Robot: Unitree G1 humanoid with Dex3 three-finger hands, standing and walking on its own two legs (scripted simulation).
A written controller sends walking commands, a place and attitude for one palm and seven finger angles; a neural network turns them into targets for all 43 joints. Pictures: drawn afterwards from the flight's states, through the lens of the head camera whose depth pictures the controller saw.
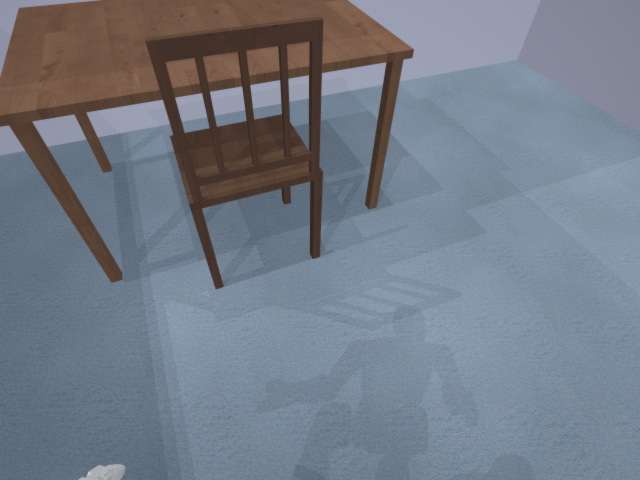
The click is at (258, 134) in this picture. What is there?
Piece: chair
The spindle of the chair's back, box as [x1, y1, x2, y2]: [238, 51, 258, 165]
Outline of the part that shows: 238,52 243,95 252,162 255,165 258,164 258,157 246,53 245,51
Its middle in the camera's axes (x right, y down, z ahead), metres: -0.19 -0.33 +1.03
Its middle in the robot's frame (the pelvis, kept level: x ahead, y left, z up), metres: +0.98 +0.24 -0.07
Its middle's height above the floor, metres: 0.70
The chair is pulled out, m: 0.00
